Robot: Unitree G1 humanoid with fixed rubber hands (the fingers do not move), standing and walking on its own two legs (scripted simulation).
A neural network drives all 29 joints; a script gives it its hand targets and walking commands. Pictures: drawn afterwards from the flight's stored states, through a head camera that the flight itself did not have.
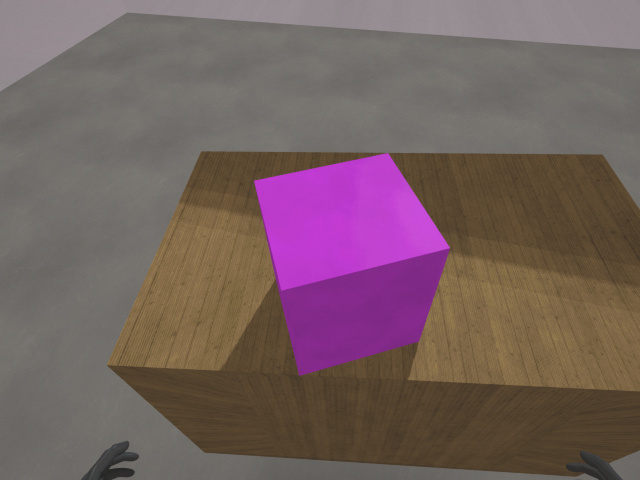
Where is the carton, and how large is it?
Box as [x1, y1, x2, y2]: [254, 153, 449, 375]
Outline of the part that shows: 387,153 254,181 275,277 299,375 418,341 449,247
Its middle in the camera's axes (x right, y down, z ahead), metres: +0.03 +0.05 +0.61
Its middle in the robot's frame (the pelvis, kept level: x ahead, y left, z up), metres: +0.42 +0.01 -0.02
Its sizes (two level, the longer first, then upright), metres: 0.210 0.200 0.250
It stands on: a pedestal, 0.62 m high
